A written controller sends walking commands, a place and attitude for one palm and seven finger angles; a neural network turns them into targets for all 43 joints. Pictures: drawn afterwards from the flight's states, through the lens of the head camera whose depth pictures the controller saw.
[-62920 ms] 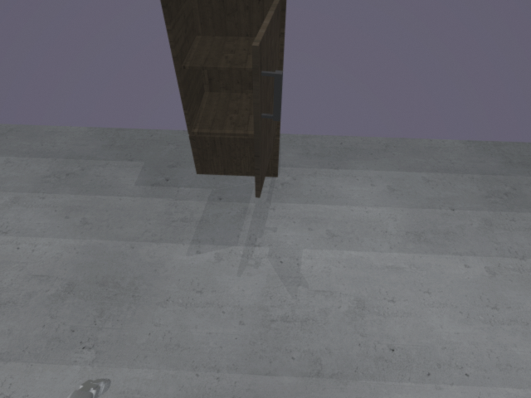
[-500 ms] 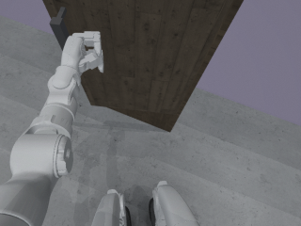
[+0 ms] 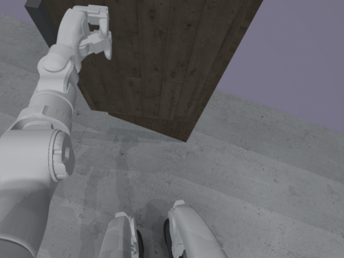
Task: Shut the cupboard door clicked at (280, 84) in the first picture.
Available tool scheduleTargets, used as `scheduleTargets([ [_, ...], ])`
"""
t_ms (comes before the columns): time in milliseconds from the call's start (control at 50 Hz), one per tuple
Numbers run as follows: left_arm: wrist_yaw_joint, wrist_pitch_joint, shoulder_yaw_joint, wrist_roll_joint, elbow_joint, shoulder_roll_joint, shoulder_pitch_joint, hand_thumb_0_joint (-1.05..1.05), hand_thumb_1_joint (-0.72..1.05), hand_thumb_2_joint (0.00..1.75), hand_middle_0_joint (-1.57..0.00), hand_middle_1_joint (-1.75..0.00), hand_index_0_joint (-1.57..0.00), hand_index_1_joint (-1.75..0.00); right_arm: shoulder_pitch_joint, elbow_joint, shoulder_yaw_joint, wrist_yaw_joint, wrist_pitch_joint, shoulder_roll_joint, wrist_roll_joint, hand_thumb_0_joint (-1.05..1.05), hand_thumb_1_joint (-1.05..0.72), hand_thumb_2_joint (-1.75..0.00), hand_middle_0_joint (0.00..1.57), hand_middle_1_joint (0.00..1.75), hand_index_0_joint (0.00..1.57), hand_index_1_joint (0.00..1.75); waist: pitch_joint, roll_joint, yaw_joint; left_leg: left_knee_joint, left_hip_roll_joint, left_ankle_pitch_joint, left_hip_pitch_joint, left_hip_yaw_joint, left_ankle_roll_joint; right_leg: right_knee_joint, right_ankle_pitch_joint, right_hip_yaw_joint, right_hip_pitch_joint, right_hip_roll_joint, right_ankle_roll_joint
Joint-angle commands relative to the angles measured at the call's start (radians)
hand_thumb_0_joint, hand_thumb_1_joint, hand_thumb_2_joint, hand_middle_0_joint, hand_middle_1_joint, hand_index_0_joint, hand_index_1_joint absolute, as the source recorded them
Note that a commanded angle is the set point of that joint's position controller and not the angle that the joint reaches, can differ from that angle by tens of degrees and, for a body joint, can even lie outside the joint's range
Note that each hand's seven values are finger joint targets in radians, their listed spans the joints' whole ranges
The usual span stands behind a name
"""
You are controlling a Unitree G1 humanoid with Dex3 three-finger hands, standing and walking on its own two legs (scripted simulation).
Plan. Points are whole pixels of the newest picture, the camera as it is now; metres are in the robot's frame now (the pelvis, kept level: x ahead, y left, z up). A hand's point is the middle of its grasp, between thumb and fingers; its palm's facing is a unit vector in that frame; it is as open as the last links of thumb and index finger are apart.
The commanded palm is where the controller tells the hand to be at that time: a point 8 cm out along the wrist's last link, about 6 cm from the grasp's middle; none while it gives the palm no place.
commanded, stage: push the door shut along its arc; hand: left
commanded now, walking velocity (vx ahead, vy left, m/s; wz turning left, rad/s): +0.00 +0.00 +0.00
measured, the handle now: (56, 31) +0.60 +0.16 +0.08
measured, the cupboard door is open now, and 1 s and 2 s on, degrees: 14 3 3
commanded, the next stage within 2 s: pull the fist back off the door in 0.32 s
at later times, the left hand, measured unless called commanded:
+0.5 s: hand (115, 22) +0.60 +0.04 +0.10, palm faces -0.28 -0.96 +0.06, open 3.3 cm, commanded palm +0.60 +0.05 +0.08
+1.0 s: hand (116, 35) +0.57 +0.04 +0.09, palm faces +0.04 -1.00 -0.04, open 3.1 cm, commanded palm +0.52 +0.07 +0.08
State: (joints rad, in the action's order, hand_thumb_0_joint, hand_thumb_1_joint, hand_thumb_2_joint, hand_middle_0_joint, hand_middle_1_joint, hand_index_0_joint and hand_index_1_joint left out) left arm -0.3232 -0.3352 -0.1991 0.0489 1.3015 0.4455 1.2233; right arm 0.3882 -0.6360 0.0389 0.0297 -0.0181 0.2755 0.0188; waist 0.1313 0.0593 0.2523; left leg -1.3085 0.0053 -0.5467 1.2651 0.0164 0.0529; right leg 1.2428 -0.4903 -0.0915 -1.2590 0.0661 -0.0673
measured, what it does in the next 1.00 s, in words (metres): stands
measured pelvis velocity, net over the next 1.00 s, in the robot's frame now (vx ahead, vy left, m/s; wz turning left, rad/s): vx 0.02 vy -0.01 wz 0.00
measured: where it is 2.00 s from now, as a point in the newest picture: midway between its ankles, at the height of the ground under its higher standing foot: outside the picture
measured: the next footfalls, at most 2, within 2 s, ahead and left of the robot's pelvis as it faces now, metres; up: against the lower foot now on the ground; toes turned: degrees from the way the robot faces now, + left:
none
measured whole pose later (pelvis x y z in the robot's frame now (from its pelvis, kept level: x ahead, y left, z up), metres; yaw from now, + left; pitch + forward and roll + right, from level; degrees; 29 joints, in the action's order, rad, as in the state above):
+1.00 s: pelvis +0.02 -0.01 +0.02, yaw +0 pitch +29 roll -1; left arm 0.22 -0.47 -0.24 -0.05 1.23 0.23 1.07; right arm 0.48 -0.65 0.00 0.15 -0.01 0.24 0.09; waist 0.17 0.06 0.22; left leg -1.19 0.00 -0.54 1.15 0.03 0.04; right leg 1.15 -0.49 -0.06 -1.16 0.07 -0.07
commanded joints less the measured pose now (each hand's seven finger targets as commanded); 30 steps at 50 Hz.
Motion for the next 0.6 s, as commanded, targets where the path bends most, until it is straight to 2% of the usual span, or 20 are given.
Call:
scheduleTargets([
  [0,-0.014,-0.038,-0.005,0.011,-0.177,0.149,0.607,0.00,0.90,0.90,-1.30,-1.50,-1.30,-1.50,0.217,0.011,-0.068,-0.018,-0.019,0.183,-0.005,0.00,-0.90,-0.90,0.20,0.30,0.20,0.30,0.546,0.081,0.091,0.077,0.007,0.331,-0.342,-0.107,0.009,-0.162,0.261,0.113,0.248,-0.007,0.032],
  [40,-0.019,-0.029,-0.004,0.006,-0.189,0.159,0.642,0.00,0.90,0.90,-1.30,-1.50,-1.30,-1.50,0.224,0.009,-0.068,-0.020,-0.025,0.184,-0.003,0.00,-0.90,-0.90,0.20,0.30,0.20,0.30,0.577,0.103,0.094,0.067,0.006,0.337,-0.344,-0.107,0.009,-0.157,0.262,0.116,0.250,-0.006,0.030],
  [60,-0.023,-0.032,0.023,0.005,-0.210,0.127,0.676,0.00,0.90,0.90,-1.30,-1.50,-1.30,-1.50,0.226,0.005,-0.070,-0.020,-0.032,0.183,-0.001,0.00,-0.90,-0.90,0.20,0.30,0.20,0.30,0.600,0.150,0.102,0.066,0.007,0.356,-0.391,-0.117,0.009,-0.147,0.264,0.105,0.206,-0.005,0.027],
  [80,-0.027,-0.023,0.037,0.004,-0.190,0.109,0.686,0.00,0.90,0.90,-1.30,-1.50,-1.30,-1.50,0.222,-0.007,-0.071,-0.021,-0.036,0.185,0.000,0.00,-0.90,-0.90,0.20,0.30,0.20,0.30,0.600,0.154,0.112,0.058,0.010,0.355,-0.408,-0.120,0.007,-0.148,0.255,0.103,0.178,-0.005,0.029],
  [140,-0.037,0.001,0.027,0.004,-0.169,0.131,0.707,0.00,0.90,0.90,-1.30,-1.50,-1.30,-1.50,0.231,-0.016,-0.068,-0.023,-0.043,0.190,0.004,0.00,-0.90,-0.90,0.20,0.30,0.20,0.30,0.607,0.155,0.117,0.048,0.009,0.349,-0.392,-0.121,0.007,-0.147,0.239,0.102,0.174,-0.001,0.026],
  [160,-0.041,0.001,0.023,0.006,-0.184,0.138,0.739,0.00,0.90,0.90,-1.30,-1.50,-1.30,-1.50,0.239,-0.018,-0.067,-0.026,-0.048,0.191,0.006,0.00,-0.90,-0.90,0.20,0.30,0.20,0.30,0.615,0.153,0.127,0.045,0.009,0.357,-0.391,-0.124,0.011,-0.139,0.248,0.099,0.173,0.000,0.026],
  [180,-0.044,0.015,0.027,0.001,-0.136,0.132,0.728,0.00,0.90,0.90,-1.30,-1.50,-1.30,-1.50,0.235,-0.023,-0.066,-0.027,-0.050,0.191,0.004,0.00,-0.90,-0.90,0.20,0.30,0.20,0.30,0.593,0.142,0.132,0.039,0.008,0.342,-0.367,-0.122,0.011,-0.144,0.237,0.103,0.165,0.000,0.027],
  [240,-0.046,0.032,0.029,-0.005,-0.150,0.143,0.783,0.00,0.90,0.90,-1.30,-1.50,-1.30,-1.50,0.241,-0.033,-0.063,-0.031,-0.060,0.194,0.008,0.00,-0.90,-0.90,0.20,0.30,0.20,0.30,0.595,0.163,0.146,0.028,0.013,0.327,-0.356,-0.124,0.013,-0.140,0.215,0.103,0.143,-0.001,0.027],
  [260,-0.050,0.028,0.032,-0.006,-0.174,0.141,0.808,0.00,0.90,0.90,-1.30,-1.50,-1.30,-1.50,0.247,-0.033,-0.063,-0.031,-0.065,0.193,0.013,0.00,-0.90,-0.90,0.20,0.30,0.20,0.30,0.623,0.186,0.143,0.026,0.011,0.352,-0.376,-0.127,0.013,-0.128,0.231,0.099,0.137,0.002,0.023],
  [340,-0.060,0.051,0.034,-0.015,-0.144,0.146,0.810,0.00,0.90,0.90,-1.30,-1.50,-1.30,-1.50,0.252,-0.044,-0.062,-0.033,-0.074,0.194,0.016,0.00,-0.90,-0.90,0.20,0.30,0.20,0.30,0.625,0.187,0.149,0.017,0.012,0.357,-0.372,-0.127,0.009,-0.123,0.235,0.093,0.130,0.004,0.021],
  [380,-0.063,0.052,0.040,-0.018,-0.163,0.141,0.836,0.00,0.90,0.90,-1.30,-1.50,-1.30,-1.50,0.258,-0.050,-0.064,-0.033,-0.080,0.197,0.018,0.00,-0.90,-0.90,0.20,0.30,0.20,0.30,0.642,0.222,0.153,0.016,0.014,0.390,-0.420,-0.133,0.008,-0.113,0.248,0.080,0.092,0.007,0.020],
  [400,-0.063,0.062,0.053,-0.021,-0.147,0.120,0.834,0.00,0.90,0.90,-1.30,-1.50,-1.30,-1.50,0.258,-0.053,-0.063,-0.032,-0.081,0.196,0.020,0.00,-0.90,-0.90,0.20,0.30,0.20,0.30,0.633,0.222,0.155,0.017,0.013,0.385,-0.423,-0.139,0.007,-0.113,0.239,0.073,0.074,0.008,0.019],
  [420,0.140,0.076,-0.159,0.055,-0.153,0.159,0.798,0.00,0.90,0.90,-1.30,-1.50,-1.30,-1.50,0.318,-0.010,-0.047,-0.019,-0.081,0.176,0.040,0.00,-0.90,-0.90,0.20,0.30,0.20,0.30,0.630,0.225,0.108,0.048,0.032,0.349,-0.382,-0.152,-0.007,-0.122,0.215,0.081,0.105,-0.004,0.022],
  [440,0.241,0.085,-0.126,0.027,-0.109,0.109,0.732,0.00,0.90,0.90,-1.30,-1.50,-1.30,-1.50,0.300,-0.006,-0.044,0.002,-0.079,0.169,0.048,0.00,-0.90,-0.90,0.20,0.30,0.20,0.30,0.611,0.224,0.102,0.064,0.036,0.325,-0.365,-0.160,-0.017,-0.122,0.192,0.089,0.108,-0.012,0.025],
  [460,0.299,0.083,-0.116,0.020,-0.103,0.065,0.697,0.00,0.90,0.90,-1.30,-1.50,-1.30,-1.50,0.297,-0.005,-0.048,0.018,-0.078,0.165,0.052,0.00,-0.90,-0.90,0.20,0.30,0.20,0.30,0.611,0.211,0.097,0.077,0.039,0.330,-0.385,-0.174,-0.020,-0.115,0.189,0.081,0.088,-0.011,0.028],
  [480,0.358,0.077,-0.135,0.015,-0.101,0.040,0.678,0.00,0.90,0.90,-1.30,-1.50,-1.30,-1.50,0.305,-0.005,-0.053,0.030,-0.070,0.167,0.065,0.00,-0.90,-0.90,0.20,0.30,0.20,0.30,0.598,0.169,0.101,0.075,0.040,0.339,-0.379,-0.170,-0.023,-0.118,0.202,0.076,0.093,-0.016,0.035],
  [500,0.424,0.056,-0.148,0.000,-0.135,0.031,0.682,0.00,0.90,0.90,-1.30,-1.50,-1.30,-1.50,0.308,0.003,-0.057,0.045,-0.065,0.165,0.077,0.00,-0.90,-0.90,0.20,0.30,0.20,0.30,0.611,0.165,0.093,0.071,0.035,0.343,-0.365,-0.157,-0.024,-0.122,0.217,0.083,0.119,-0.018,0.039],
  [540,0.563,-0.017,-0.157,-0.073,-0.197,0.020,0.680,0.00,0.90,0.90,-1.30,-1.50,-1.30,-1.50,0.312,0.009,-0.067,0.076,-0.063,0.154,0.101,0.00,-0.90,-0.90,0.20,0.30,0.20,0.30,0.649,0.182,0.077,0.062,0.029,0.376,-0.374,-0.137,-0.030,-0.117,0.260,0.088,0.140,-0.021,0.044],
  [560,0.613,-0.064,-0.138,-0.132,-0.231,0.016,0.698,0.00,0.90,0.90,-1.30,-1.50,-1.30,-1.50,0.319,0.001,-0.072,0.090,-0.064,0.156,0.113,0.00,-0.90,-0.90,0.20,0.30,0.20,0.30,0.681,0.179,0.080,0.055,0.032,0.408,-0.405,-0.146,-0.031,-0.102,0.280,0.076,0.118,-0.014,0.047],
  [580,0.643,-0.098,-0.101,-0.181,-0.251,0.002,0.691,0.00,0.90,0.90,-1.30,-1.50,-1.30,-1.50,0.323,-0.007,-0.082,0.105,-0.059,0.157,0.116,0.00,-0.90,-0.90,0.20,0.30,0.20,0.30,0.699,0.202,0.084,0.051,0.031,0.432,-0.426,-0.140,-0.032,-0.104,0.301,0.079,0.121,-0.015,0.048],
])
